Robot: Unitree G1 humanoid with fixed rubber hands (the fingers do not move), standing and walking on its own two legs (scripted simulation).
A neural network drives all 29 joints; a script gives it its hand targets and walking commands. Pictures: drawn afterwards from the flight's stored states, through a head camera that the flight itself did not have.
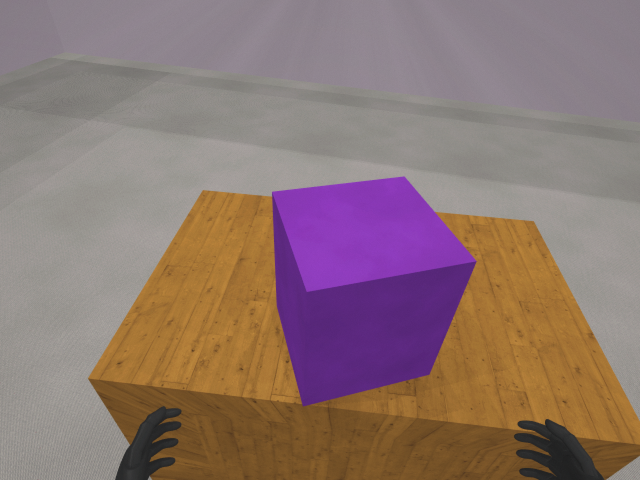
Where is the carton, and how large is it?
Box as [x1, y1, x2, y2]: [272, 176, 476, 405]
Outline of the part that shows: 404,176 272,192 277,308 303,405 429,374 476,261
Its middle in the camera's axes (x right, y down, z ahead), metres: +0.05 +0.07 +0.59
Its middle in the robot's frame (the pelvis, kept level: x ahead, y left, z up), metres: +0.42 -0.03 +0.04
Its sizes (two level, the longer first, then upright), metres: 0.210 0.200 0.250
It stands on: a pedestal, 0.69 m high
